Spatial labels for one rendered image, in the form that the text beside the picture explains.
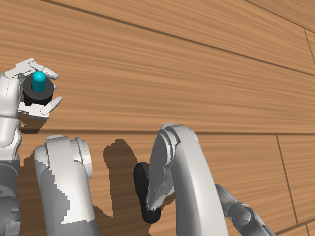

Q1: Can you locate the right robot foot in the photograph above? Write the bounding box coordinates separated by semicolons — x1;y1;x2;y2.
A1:
133;162;161;224

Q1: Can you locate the right robot hand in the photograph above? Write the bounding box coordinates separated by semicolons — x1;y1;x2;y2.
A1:
215;184;238;218

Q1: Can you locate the bottle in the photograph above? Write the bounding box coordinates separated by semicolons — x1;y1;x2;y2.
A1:
22;71;54;116

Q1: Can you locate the right robot arm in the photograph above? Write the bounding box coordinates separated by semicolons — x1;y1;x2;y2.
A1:
227;202;276;236

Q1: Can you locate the left robot hand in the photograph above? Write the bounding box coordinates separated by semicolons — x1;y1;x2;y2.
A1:
0;58;63;120

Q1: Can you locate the left robot arm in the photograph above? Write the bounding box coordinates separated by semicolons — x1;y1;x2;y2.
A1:
0;116;22;236

